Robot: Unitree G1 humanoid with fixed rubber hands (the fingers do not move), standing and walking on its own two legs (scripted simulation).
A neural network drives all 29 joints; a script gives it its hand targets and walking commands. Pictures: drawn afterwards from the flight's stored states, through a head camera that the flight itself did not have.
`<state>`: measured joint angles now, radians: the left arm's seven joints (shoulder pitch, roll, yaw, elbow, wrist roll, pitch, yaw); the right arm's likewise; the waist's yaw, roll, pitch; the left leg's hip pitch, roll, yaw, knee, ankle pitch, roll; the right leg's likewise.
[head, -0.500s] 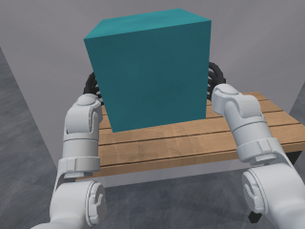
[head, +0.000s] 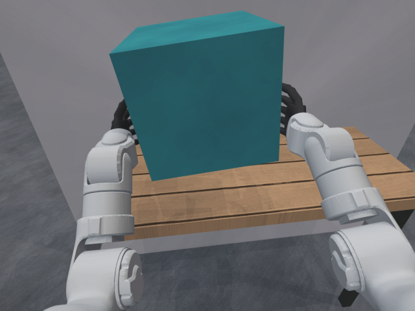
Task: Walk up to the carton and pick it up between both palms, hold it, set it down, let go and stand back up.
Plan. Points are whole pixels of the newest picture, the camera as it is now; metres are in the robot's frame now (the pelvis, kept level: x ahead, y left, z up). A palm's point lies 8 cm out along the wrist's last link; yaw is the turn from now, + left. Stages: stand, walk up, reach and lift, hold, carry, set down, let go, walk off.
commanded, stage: hold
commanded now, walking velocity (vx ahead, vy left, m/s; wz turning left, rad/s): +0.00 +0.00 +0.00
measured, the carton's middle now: (201, 87) +0.43 +0.02 +0.31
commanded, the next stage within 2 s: none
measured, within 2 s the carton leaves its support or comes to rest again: neither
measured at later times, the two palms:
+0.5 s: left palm (122, 134) +0.36 +0.17 +0.25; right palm (297, 123) +0.36 -0.15 +0.27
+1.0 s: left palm (122, 135) +0.36 +0.17 +0.25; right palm (295, 120) +0.36 -0.15 +0.27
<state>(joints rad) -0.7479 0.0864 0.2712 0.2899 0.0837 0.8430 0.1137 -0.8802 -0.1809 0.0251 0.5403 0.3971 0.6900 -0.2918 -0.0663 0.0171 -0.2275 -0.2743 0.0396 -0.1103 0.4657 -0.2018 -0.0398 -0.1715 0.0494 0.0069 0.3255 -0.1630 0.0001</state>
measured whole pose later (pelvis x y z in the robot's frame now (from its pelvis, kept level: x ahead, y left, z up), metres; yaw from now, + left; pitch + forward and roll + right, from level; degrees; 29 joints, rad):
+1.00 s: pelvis -0.01 +0.00 +0.00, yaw +0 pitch +1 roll -2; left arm -0.78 0.09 0.28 0.34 0.10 0.84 0.10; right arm -0.92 -0.18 0.01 0.59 0.38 0.69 -0.28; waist -0.07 0.02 -0.24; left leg -0.28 0.03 -0.11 0.46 -0.19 -0.04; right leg -0.18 0.05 0.02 0.33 -0.16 0.00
